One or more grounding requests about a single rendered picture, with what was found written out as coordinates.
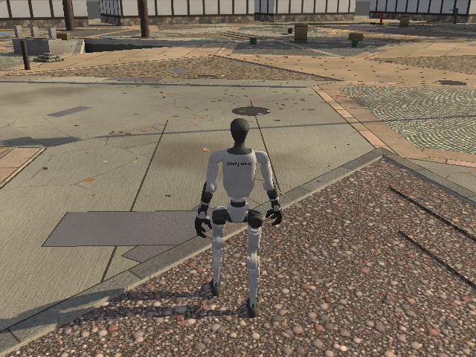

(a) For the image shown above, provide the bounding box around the right robot forearm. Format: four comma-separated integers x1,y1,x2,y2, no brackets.
267,179,281,211

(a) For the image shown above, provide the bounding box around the robot left upper arm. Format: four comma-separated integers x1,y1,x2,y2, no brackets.
205,150,224,193

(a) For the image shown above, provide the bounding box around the right robot hand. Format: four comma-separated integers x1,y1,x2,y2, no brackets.
266,208,283,226

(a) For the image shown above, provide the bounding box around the robot right upper arm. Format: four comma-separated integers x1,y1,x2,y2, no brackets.
255,150,274,191

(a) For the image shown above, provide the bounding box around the robot head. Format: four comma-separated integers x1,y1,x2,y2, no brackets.
227,118,252,155

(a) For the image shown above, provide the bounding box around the left robot hand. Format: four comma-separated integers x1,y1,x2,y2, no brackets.
195,217,212,238

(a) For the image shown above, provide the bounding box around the left robot foot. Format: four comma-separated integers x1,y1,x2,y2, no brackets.
210,278,221,296

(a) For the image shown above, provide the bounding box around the left robot forearm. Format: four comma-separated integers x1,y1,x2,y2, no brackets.
196,182,213,219

